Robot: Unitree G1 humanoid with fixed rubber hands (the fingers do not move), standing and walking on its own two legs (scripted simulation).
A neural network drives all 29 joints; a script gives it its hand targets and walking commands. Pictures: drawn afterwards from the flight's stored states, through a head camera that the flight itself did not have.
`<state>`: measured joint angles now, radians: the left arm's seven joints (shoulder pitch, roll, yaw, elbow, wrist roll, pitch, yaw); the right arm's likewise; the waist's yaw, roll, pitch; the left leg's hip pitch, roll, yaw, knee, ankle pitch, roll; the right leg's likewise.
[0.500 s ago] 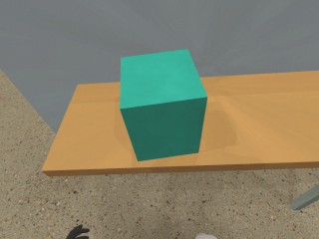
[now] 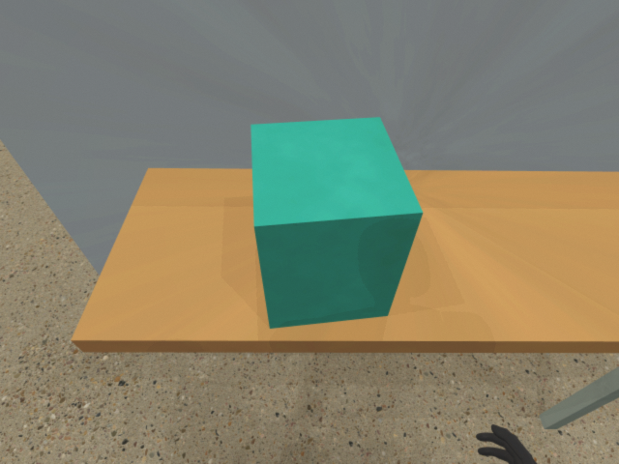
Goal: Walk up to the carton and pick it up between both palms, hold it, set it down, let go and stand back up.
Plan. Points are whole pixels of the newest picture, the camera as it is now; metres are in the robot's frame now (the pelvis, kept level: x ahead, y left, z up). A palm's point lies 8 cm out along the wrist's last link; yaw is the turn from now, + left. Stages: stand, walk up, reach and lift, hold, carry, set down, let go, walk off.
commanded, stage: walk up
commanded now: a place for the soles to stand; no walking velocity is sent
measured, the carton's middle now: (323, 225) +0.46 +0.00 +0.03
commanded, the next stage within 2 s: stand in 0.96 s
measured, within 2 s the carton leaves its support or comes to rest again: neither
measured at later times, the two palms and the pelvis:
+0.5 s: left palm out of the picture +0.15 +0.25 -0.09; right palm out of the picture +0.11 -0.28 -0.09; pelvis +0.01 -0.01 +0.00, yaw -3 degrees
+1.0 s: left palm out of the picture +0.15 +0.25 -0.09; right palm out of the picture +0.07 -0.27 -0.10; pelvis +0.02 +0.00 +0.00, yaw -6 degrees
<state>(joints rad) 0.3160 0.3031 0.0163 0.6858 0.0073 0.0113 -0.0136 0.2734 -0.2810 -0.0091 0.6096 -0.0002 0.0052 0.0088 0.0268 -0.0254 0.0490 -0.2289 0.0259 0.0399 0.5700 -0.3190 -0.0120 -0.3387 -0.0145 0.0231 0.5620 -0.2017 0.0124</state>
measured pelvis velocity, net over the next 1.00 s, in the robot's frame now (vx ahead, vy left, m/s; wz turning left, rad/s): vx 0.02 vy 0.00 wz -0.10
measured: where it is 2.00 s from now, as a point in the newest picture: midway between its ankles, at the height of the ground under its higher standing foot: outside the picture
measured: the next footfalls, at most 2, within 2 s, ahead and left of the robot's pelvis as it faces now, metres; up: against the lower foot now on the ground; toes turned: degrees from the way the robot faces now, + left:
none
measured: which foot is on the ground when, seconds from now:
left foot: down 0.00-1.00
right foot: down 0.00-1.00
